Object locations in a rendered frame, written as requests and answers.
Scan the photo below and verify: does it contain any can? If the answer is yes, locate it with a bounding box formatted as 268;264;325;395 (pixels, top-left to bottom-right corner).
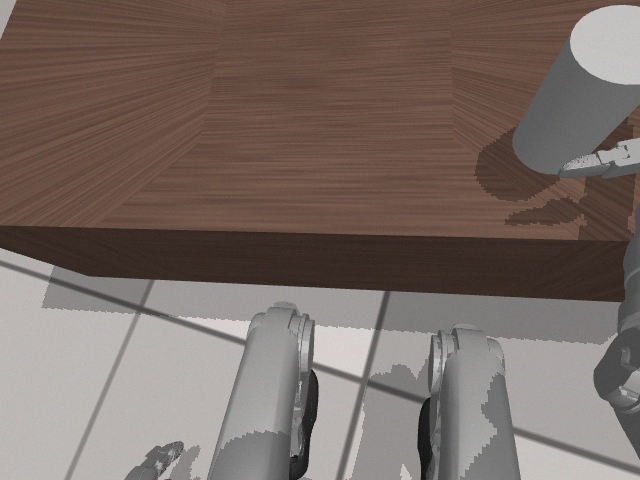
512;5;640;174

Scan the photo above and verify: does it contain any right robot foot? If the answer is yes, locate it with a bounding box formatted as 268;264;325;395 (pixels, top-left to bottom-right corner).
417;397;433;480

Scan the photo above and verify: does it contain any left robot hand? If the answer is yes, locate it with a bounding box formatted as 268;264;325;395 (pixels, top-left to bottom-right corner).
125;441;184;480

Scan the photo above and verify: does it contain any right robot arm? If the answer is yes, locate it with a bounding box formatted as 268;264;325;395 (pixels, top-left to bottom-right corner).
593;204;640;460

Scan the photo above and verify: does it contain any right robot hand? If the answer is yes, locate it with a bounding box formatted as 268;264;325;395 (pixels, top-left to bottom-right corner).
558;138;640;179

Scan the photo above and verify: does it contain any left robot foot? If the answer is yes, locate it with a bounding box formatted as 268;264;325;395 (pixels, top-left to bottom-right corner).
289;369;319;480

